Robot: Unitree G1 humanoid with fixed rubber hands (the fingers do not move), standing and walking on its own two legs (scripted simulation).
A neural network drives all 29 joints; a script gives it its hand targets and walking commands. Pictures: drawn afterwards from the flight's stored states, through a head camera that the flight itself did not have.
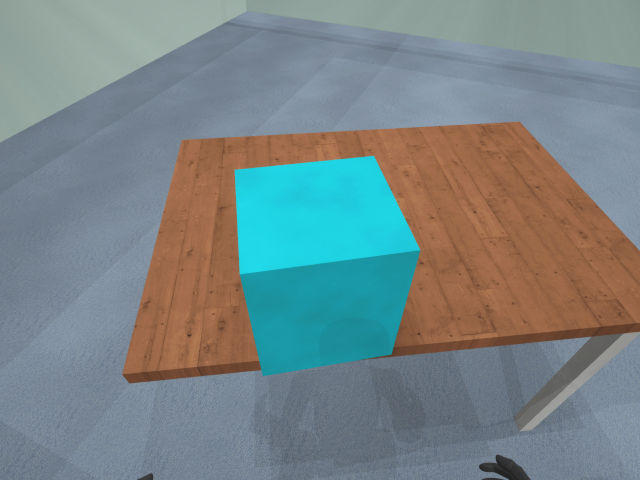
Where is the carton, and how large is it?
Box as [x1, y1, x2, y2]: [235, 156, 419, 375]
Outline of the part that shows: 373,156 235,170 240,277 263,375 391,354 419,253 419,248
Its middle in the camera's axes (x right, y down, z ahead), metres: +0.00 +0.04 +0.60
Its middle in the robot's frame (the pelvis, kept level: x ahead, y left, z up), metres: +0.45 +0.01 +0.02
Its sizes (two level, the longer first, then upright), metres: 0.210 0.200 0.250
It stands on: a table, 0.65 m high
